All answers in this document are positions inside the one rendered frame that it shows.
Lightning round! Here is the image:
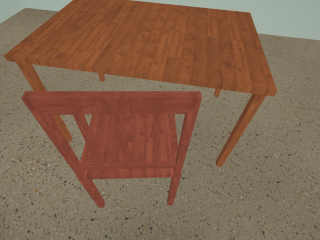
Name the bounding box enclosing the table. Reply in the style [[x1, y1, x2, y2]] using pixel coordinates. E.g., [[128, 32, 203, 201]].
[[4, 0, 277, 167]]

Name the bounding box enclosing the chair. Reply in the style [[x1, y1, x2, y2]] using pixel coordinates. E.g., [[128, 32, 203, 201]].
[[21, 91, 202, 208]]

